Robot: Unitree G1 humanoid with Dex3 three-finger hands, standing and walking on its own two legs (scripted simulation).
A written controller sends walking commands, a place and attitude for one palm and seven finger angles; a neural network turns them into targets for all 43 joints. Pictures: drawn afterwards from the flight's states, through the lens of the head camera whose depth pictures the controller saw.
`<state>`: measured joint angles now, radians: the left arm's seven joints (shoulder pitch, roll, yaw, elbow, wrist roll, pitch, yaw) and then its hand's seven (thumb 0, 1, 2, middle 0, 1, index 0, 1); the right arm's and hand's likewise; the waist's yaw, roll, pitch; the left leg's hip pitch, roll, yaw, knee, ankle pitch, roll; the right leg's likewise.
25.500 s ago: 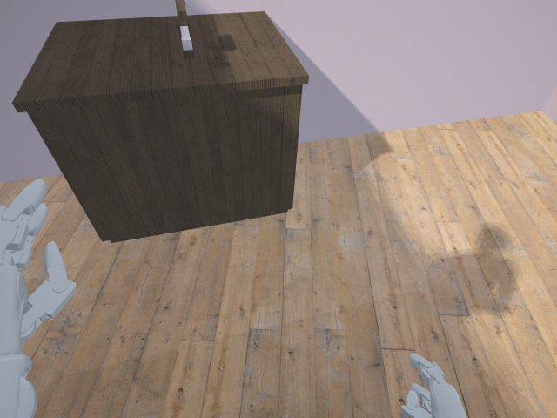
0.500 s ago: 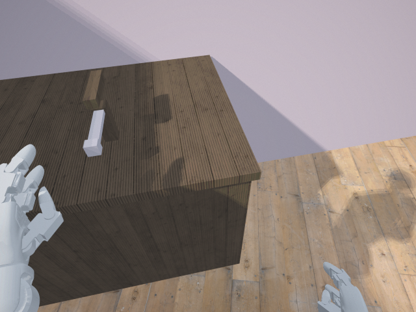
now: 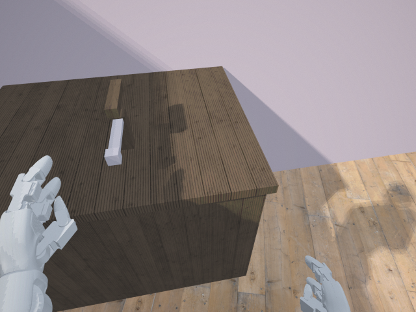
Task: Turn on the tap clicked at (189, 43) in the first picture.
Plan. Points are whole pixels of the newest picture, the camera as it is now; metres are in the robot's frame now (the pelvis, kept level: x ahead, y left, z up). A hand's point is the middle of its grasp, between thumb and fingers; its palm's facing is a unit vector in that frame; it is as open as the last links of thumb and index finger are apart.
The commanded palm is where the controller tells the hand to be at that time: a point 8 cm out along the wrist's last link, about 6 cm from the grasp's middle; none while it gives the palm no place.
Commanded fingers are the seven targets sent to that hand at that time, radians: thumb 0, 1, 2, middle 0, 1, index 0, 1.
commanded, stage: turn the palm inward beside the body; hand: left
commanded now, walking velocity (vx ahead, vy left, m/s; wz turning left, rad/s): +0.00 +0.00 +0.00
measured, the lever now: (113, 156) +0.38 +0.27 +0.10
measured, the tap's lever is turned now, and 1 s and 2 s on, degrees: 0 0 0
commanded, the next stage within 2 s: reach beside the lever's end, fingers flat in 0.70 s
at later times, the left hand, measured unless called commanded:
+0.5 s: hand (87, 235) +0.17 +0.20 +0.15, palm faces +0.50 -0.86 -0.13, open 7.4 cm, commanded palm +0.12 +0.24 +0.16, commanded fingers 0.00 0.90 0.90 -0.20 -0.30 -0.20 -0.30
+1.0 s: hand (94, 235) +0.18 +0.20 +0.14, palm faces +0.54 -0.83 -0.15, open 7.4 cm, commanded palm +0.13 +0.24 +0.16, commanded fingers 0.00 0.90 0.90 -0.20 -0.30 -0.20 -0.30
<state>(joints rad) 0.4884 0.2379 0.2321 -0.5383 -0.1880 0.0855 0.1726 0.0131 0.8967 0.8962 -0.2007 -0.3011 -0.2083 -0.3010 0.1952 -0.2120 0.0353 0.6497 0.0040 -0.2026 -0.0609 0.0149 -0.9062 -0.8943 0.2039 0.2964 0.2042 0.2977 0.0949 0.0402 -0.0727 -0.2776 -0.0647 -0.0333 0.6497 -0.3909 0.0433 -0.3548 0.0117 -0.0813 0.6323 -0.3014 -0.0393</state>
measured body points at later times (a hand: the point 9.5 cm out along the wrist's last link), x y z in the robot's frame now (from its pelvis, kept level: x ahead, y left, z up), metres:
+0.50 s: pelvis -0.01 -0.03 +0.00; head -0.04 -0.06 +0.45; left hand +0.14 +0.25 +0.16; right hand +0.19 -0.24 -0.07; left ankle -0.03 +0.09 -0.72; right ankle +0.02 -0.10 -0.72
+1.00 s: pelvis -0.01 -0.05 +0.00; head -0.02 -0.08 +0.45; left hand +0.15 +0.24 +0.15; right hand +0.20 -0.26 -0.09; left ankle -0.03 +0.09 -0.72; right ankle +0.02 -0.10 -0.72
